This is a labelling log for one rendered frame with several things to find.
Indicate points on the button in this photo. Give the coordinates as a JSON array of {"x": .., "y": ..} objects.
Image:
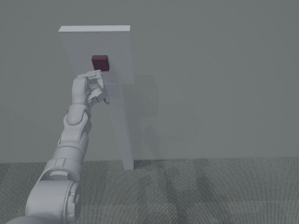
[{"x": 100, "y": 62}]

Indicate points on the left robot forearm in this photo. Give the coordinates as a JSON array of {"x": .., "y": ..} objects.
[{"x": 68, "y": 156}]

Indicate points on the robot left hand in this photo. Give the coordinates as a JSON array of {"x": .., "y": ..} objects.
[{"x": 83, "y": 94}]

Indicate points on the left robot upper arm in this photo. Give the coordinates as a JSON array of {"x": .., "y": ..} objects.
[{"x": 52, "y": 202}]

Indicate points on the panel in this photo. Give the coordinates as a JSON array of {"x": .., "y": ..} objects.
[{"x": 81, "y": 43}]

